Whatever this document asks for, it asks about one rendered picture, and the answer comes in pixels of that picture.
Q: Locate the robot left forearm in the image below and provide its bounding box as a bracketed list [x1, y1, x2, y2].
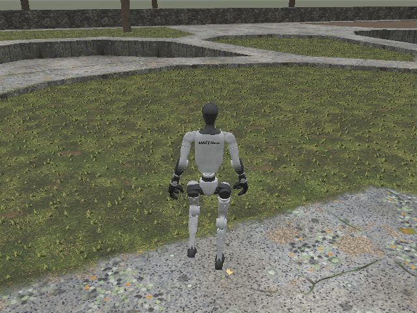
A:
[170, 157, 184, 186]

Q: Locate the left robot shin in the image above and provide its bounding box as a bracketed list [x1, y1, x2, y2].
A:
[188, 205, 198, 249]

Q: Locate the robot right hand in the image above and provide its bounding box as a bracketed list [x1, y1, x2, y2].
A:
[233, 181, 248, 196]

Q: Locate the robot left foot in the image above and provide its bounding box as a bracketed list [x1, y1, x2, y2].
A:
[187, 247, 197, 258]

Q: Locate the left robot upper arm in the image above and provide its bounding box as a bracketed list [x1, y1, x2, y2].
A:
[178, 131, 196, 168]

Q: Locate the right robot upper arm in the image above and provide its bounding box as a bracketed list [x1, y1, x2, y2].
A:
[223, 132, 241, 168]

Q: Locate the robot left hand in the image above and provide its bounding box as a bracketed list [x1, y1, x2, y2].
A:
[168, 183, 184, 200]

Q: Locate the robot right forearm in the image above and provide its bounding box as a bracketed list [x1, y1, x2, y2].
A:
[235, 158, 247, 183]

